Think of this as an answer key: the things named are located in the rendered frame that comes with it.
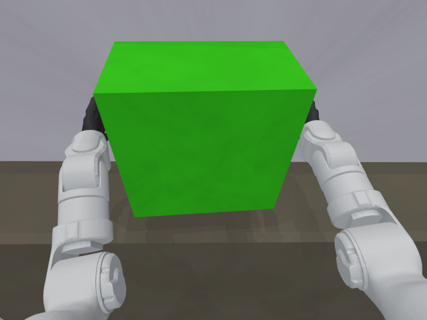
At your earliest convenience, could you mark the pedestal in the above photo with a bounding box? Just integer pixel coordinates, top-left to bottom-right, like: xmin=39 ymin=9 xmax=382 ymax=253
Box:
xmin=0 ymin=161 xmax=427 ymax=320

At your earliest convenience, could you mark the left robot upper arm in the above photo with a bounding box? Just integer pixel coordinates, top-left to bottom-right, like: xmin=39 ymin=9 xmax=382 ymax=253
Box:
xmin=25 ymin=251 xmax=126 ymax=320

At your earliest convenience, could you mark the robot right forearm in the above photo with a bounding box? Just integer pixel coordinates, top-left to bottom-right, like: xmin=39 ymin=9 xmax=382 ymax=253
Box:
xmin=299 ymin=120 xmax=422 ymax=272

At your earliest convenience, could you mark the right robot hand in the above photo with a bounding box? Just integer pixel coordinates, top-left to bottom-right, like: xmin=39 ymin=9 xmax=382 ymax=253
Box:
xmin=305 ymin=100 xmax=320 ymax=124

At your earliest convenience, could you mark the robot left forearm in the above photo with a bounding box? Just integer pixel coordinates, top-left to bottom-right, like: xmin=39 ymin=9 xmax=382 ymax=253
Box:
xmin=43 ymin=130 xmax=113 ymax=312

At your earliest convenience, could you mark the carton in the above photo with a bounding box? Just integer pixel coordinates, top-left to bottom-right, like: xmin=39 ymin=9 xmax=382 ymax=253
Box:
xmin=93 ymin=41 xmax=317 ymax=217

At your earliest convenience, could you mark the left robot hand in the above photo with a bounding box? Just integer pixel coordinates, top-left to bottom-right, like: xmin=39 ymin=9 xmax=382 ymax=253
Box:
xmin=82 ymin=96 xmax=109 ymax=141

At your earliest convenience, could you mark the right robot upper arm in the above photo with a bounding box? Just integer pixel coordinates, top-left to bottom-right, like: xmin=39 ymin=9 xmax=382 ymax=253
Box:
xmin=334 ymin=222 xmax=427 ymax=320

